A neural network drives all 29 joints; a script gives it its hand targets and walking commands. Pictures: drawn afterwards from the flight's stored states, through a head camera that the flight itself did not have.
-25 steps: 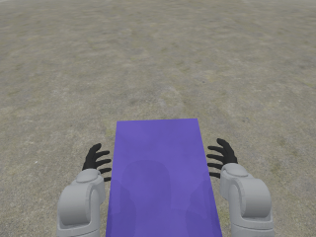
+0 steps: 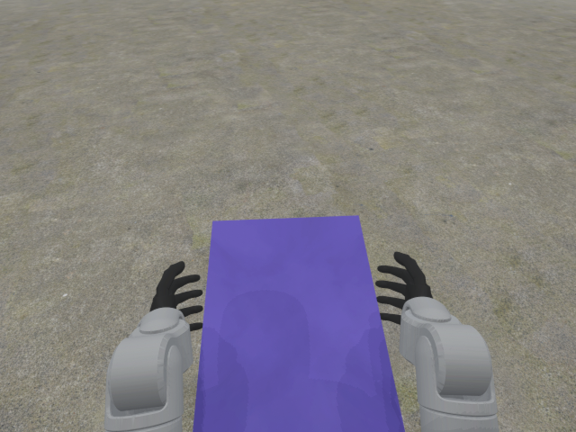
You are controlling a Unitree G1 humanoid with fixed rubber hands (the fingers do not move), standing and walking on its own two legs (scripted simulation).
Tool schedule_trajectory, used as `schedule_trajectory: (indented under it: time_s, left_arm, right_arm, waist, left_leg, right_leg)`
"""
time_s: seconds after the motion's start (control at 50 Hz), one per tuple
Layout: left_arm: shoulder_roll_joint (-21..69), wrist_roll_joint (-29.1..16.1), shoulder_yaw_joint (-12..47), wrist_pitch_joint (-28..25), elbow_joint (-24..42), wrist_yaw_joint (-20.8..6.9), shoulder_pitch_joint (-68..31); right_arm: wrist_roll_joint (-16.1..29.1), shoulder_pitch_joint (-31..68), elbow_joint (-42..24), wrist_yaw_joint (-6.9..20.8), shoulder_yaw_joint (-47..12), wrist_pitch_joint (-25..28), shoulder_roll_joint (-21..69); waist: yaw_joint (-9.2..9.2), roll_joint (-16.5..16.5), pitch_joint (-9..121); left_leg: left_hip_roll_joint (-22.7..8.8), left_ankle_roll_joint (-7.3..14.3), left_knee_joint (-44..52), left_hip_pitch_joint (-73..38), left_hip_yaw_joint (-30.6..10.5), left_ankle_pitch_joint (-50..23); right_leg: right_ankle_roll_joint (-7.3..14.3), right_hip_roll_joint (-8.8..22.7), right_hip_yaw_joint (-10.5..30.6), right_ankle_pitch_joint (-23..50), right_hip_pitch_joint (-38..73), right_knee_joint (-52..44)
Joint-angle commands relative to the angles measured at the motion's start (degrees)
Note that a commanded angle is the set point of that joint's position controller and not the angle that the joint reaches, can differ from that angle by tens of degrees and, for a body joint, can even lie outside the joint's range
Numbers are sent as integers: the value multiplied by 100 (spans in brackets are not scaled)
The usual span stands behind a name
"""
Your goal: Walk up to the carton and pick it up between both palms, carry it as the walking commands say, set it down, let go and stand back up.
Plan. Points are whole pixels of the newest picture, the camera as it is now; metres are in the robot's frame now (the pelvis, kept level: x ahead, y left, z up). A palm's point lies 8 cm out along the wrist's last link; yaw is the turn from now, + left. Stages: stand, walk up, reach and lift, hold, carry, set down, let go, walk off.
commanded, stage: carry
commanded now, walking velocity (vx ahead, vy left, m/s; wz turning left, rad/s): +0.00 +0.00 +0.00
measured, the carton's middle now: (290, 326) +0.30 +0.00 +0.01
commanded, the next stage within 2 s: none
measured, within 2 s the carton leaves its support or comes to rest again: neither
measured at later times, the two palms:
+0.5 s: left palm (174, 318) +0.27 +0.15 +0.08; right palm (411, 307) +0.27 -0.16 +0.09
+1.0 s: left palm (188, 325) +0.28 +0.14 +0.05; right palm (416, 313) +0.28 -0.17 +0.06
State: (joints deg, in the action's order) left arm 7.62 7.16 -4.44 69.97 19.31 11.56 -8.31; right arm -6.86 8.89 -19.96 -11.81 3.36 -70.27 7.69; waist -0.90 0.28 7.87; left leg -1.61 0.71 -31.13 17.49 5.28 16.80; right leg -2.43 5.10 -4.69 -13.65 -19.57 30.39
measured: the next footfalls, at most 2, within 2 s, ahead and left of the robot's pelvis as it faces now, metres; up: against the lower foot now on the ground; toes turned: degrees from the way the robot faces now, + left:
none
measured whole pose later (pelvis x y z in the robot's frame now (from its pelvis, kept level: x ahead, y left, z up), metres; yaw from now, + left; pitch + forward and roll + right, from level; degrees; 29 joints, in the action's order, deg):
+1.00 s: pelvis +0.00 -0.02 +0.00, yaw +0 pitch +2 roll +0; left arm 7.6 9.0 -7.0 51.6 2.9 7.5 -8.8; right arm -8.5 8.9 -3.8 -7.4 6.9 -51.6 7.7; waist -0.5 0.0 5.2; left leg -3.2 -0.8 -32.2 16.8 4.8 17.7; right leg -1.0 4.2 -5.8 -15.4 -19.0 32.3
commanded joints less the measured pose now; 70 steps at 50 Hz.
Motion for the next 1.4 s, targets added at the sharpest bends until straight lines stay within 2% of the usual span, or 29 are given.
schedule_trajectory:
  time_s: [0.0, 0.38, 0.52, 0.66, 0.74, 0.88, 1.06, 1.16, 1.24, 1.38]
  left_arm:
    - [5407, -2223, 3393, -184, 563, -1549, -2502]
    - [5256, -1943, 3130, -664, -70, -1624, -2652]
    - [5157, -1713, 2934, -1075, -575, -1691, -2782]
    - [4946, -1379, 2573, -1722, -1294, -1798, -2968]
    - [4824, -1424, 2532, -1988, -1157, -1751, -2846]
    - [4623, -1453, 2726, -2005, -809, -1658, -2465]
    - [4267, -1181, 2355, -2364, -1460, -1723, -2557]
    - [4311, -1269, 2458, -2467, -1234, -1680, -2523]
    - [4220, -1219, 2458, -2428, -1275, -1662, -2403]
    - [4168, -1161, 2372, -2501, -1460, -1697, -2477]
  right_arm:
    - [2229, 2279, -454, 1555, -3379, 150, 5643]
    - [1935, 2398, 190, 1656, -3054, 617, 5446]
    - [1704, 2502, 721, 1740, -2825, 1010, 5310]
    - [1361, 2663, 1458, 1845, -2444, 1660, 5068]
    - [1415, 2556, 1298, 1786, -2419, 1932, 4930]
    - [1453, 2194, 939, 1682, -2631, 1937, 4753]
    - [1171, 2296, 1612, 1738, -2254, 2302, 4374]
    - [1265, 2289, 1354, 1685, -2390, 2408, 4405]
    - [1217, 2165, 1390, 1662, -2401, 2363, 4328]
    - [1151, 2236, 1573, 1689, -2316, 2436, 4267]
  waist:
    - [-2, 10, 1169]
    - [6, 10, 1175]
    - [14, 25, 1216]
    - [29, 24, 1220]
    - [36, 18, 1280]
    - [32, -22, 1344]
    - [48, -45, 1128]
    - [51, -51, 1165]
    - [51, -64, 1202]
    - [58, -74, 1070]
  left_leg:
    - [-559, 65, 539, -236, -443, -1267]
    - [-589, 62, 531, -278, -447, -1299]
    - [-620, 62, 493, -322, -473, -1355]
    - [-662, 61, 447, -376, -505, -1352]
    - [-676, 72, 383, -474, -495, -1434]
    - [-641, 110, 255, -555, -436, -1656]
    - [-645, 71, 354, -442, -450, -1228]
    - [-647, 71, 328, -461, -426, -1245]
    - [-641, 72, 316, -468, -405, -1282]
    - [-635, 51, 414, -356, -400, -935]
  right_leg:
    - [158, 314, 270, 1107, 704, -246]
    - [195, 318, 255, 1116, 710, -219]
    - [225, 325, 257, 1172, 711, -183]
    - [277, 334, 266, 1184, 699, -136]
    - [308, 332, 254, 1295, 759, -91]
    - [334, 342, 237, 1746, 866, -40]
    - [391, 339, 299, 1350, 729, -135]
    - [403, 342, 309, 1395, 743, -160]
    - [413, 353, 314, 1505, 774, -172]
    - [424, 350, 354, 1093, 677, -290]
